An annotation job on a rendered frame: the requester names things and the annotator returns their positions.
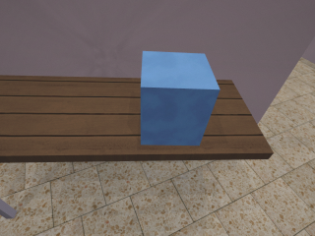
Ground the table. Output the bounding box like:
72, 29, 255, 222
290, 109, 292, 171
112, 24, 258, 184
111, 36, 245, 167
0, 75, 274, 219

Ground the carton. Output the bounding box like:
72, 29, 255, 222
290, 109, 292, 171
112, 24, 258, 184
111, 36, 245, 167
141, 51, 221, 146

